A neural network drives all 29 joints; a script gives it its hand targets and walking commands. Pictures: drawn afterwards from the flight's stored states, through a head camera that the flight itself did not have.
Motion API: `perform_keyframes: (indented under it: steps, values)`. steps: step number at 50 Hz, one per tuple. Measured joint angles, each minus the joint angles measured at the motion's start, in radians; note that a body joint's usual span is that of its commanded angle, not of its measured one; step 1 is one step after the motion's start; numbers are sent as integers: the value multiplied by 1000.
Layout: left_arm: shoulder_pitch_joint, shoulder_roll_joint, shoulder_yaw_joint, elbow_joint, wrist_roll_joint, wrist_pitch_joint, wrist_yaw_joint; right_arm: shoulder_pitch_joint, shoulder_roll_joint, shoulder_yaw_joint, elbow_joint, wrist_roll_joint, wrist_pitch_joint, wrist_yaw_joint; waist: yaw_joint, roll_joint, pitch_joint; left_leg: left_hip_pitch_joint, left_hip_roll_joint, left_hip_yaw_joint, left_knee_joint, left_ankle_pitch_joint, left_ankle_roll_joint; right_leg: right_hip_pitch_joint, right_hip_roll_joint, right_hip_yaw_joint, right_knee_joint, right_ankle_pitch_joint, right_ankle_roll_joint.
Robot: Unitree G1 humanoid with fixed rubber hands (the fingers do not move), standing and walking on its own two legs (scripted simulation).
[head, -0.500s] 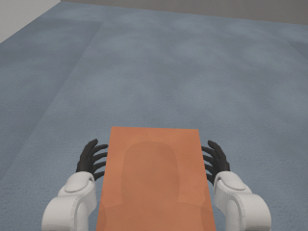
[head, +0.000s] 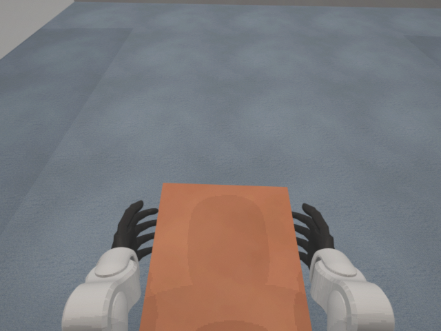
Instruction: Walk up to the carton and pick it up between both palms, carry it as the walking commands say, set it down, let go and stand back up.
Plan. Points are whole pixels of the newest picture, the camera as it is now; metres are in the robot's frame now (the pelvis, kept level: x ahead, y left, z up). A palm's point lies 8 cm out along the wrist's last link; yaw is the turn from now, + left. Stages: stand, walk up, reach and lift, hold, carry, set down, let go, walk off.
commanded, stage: carry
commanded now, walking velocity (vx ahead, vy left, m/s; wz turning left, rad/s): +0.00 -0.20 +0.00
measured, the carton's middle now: (221, 274) +0.23 -0.01 +0.00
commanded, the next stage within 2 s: none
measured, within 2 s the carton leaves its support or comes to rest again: neither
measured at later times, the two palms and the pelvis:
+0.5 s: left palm (236, 287) +0.18 -0.02 +0.10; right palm out of the picture +0.17 -0.31 +0.09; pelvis -0.06 -0.16 +0.00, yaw +0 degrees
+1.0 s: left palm (310, 313) +0.14 -0.11 +0.11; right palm out of the picture +0.14 -0.40 +0.10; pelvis -0.09 -0.26 +0.01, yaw +1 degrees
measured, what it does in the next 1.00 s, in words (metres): steps to the right: left foot, then right foot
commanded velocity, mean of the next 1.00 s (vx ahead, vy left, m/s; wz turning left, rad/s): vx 0.00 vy -0.12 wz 0.00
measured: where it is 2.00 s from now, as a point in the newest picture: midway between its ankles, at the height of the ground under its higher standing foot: outside the picture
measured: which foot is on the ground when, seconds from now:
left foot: up 0.00-0.04, down 0.06-0.38, up 0.40-0.66, down 0.68-1.00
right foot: down 0.00-0.06, up 0.08-0.34, down 0.36-1.00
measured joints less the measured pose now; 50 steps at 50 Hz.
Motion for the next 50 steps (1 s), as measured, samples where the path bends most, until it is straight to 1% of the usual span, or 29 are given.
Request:
perform_keyframes:
  steps: [2, 3, 4, 5, 6, 7, 9, 11, 15, 18, 19, 20, 22, 23, 24, 26, 28, 30, 32, 34, 35, 37, 39, 40, 41, 43, 44, 47, 50]
  values:
    - [-6, 1, 1, -9, 3, -5, 0, -10, -1, -1, -1, 4, -10, 0, 5, -13, -8, 67, -13, 22, -173, 60, 22, -18, 16, -18, 14, -2, -15]
    - [-9, 1, 2, -14, 5, -6, 1, -15, -1, 0, 1, 5, -13, 1, 7, -19, -14, 110, -14, 28, -283, 130, 37, -29, 24, -28, 29, -8, -20]
    - [-12, 2, 9, -11, 5, -7, 1, -19, -1, 5, 16, 2, -24, 4, 7, -48, -15, 116, -23, 31, -312, 169, 57, -42, 14, -26, 53, -17, -14]
    - [-12, 2, 13, -4, 7, -6, 2, -20, -1, 8, 34, -1, -31, 6, 13, -63, -17, 114, -23, 30, -316, 184, 68, -59, 13, -15, 95, -83, 8]
    - [-10, 1, 12, 4, 9, -2, 9, -18, -1, 10, 49, -1, -34, 7, 21, -66, -16, 119, -14, 29, -325, 192, 71, -81, 17, 6, 162, -143, 28]
    - [-8, 1, 12, 8, 12, 4, 11, -14, -1, 11, 59, -4, -34, 9, 27, -64, -14, 128, -5, 26, -344, 202, 67, -101, 19, 30, 232, -169, 40]
    - [-7, 1, 9, 10, 13, 14, 13, -2, 1, 12, 60, -11, -34, 14, 35, -57, -10, 144, 15, 18, -389, 231, 50, -126, 7, 70, 326, -160, 48]
    - [-12, 2, 4, 4, 10, 16, 14, 5, 2, 11, 44, -12, -36, 15, 37, -43, -7, 147, 37, 6, -422, 261, 32, -125, -14, 98, 337, -146, 55]
    - [-29, 3, 5, -22, 2, 11, 14, -3, 1, 12, 8, -14, -38, 12, 34, -13, -6, 122, 91, -18, -433, 294, -12, -66, -41, 106, 212, -172, 70]
    - [-40, 3, 8, -33, -2, 13, 14, -14, 0, 18, -10, -20, -29, 4, 33, 1, -11, 86, 129, -36, -395, 294, -53, 35, -42, 65, 4, -153, 64]
    - [-44, 3, 6, -28, -1, 10, 13, -19, -1, 15, -13, -22, -24, 3, 34, 12, -7, 70, 146, -46, -364, 284, -61, 51, -35, 45, -46, -47, 69]
    - [-44, 3, 2, -13, 2, 3, 10, -22, -2, 9, -9, -23, -19, 3, 32, 23, -3, 49, 153, -59, -316, 220, -55, 42, -26, 36, -40, 18, 73]
    - [-38, 3, -5, 14, 5, 1, 8, -17, -2, -1, -1, -21, -2, 2, 20, 19, 1, -15, 113, -81, -115, 30, -33, 21, -29, 32, -2, 10, 57]
    - [-32, 2, -8, 22, 6, 3, 6, -14, -1, -4, 2, -19, 7, 0, 15, 14, 4, -44, 86, -85, -3, -12, -22, 17, -32, 31, 4, -3, 46]
    - [-25, 2, -9, 27, 7, 2, 5, -12, -1, -5, 5, -18, 13, -2, 10, 11, 6, -63, 63, -82, 85, -22, -16, 15, -30, 31, 2, -9, 36]
    - [-14, 1, -6, 26, 7, 1, 5, -10, -1, -2, 9, -13, 15, -4, 4, 8, 11, -71, 33, -57, 160, -6, -16, 16, -20, 25, -11, -1, 19]
    - [-10, 1, -1, 17, 6, -4, 5, -13, -1, 2, 10, -8, 9, -7, 0, 4, 13, -46, 14, -26, 120, -3, -15, 12, -4, 14, -21, 11, 1]
    - [-13, 1, 2, 8, 7, -8, 4, -19, -1, 3, 10, -4, 0, -8, 2, -3, 7, -2, -3, -2, 13, -1, -4, 2, 14, -2, -25, 18, -17]
    - [-20, 2, 2, 5, 10, -11, 5, -26, -2, 1, 12, 0, -9, -8, 8, -15, -5, 58, -17, 13, -134, 23, 17, -10, 32, -21, -25, 21, -32]
    - [-26, 2, 6, 7, 13, -10, 6, -34, -2, 2, 25, -1, -15, -5, 12, -33, -21, 136, -24, 24, -323, 129, 45, -22, 45, -38, -13, 18, -42]
    - [-28, 3, 12, 13, 15, -8, 6, -36, -1, 6, 44, -4, -23, -3, 13, -60, -23, 144, -33, 25, -347, 167, 61, -26, 34, -38, -2, 12, -28]
    - [-22, 2, 15, 24, 19, 4, 8, -33, -2, 9, 71, -9, -24, 3, 24, -79, -29, 156, -35, 25, -369, 196, 71, -23, 24, -26, 14, -49, 17]
    - [-19, 2, 13, 27, 21, 17, 11, -26, -1, 11, 79, -14, -17, 8, 33, -76, -33, 173, -28, 24, -393, 210, 63, 1, 6, -4, -5, -44, 35]
    - [-19, 2, 14, 27, 21, 22, 12, -25, -1, 12, 80, -16, -16, 9, 42, -75, -35, 180, -23, 28, -399, 214, 55, 14, -6, -18, -30, 6, 37]
    - [-22, 2, 17, 27, 20, 25, 12, -25, -1, 14, 82, -18, -17, 10, 48, -72, -35, 186, -17, 32, -402, 216, 47, 24, -8, -32, -47, 45, 26]
    - [-31, 3, 17, 39, 17, 27, 12, -23, -1, 12, 84, -21, -16, 9, 45, -63, -39, 192, -6, 27, -410, 223, 33, 38, 5, -43, -68, 52, -17]
    - [-35, 3, 16, 47, 16, 27, 12, -23, -1, 8, 84, -23, -13, 9, 42, -57, -42, 192, -1, 23, -415, 229, 27, 42, 11, -47, -77, 50, -31]
    - [-46, 3, 16, 68, 13, 25, 10, -30, -2, 0, 86, -23, 0, 5, 28, -37, -53, 191, 15, 14, -429, 243, 15, 54, 32, -58, -113, 63, -46]
    - [-55, 3, 22, 78, 12, 21, 5, -43, -2, -2, 86, -21, 9, -2, 15, -24, -53, 186, 28, 6, -429, 237, 16, 63, 49, -65, -146, 82, -55]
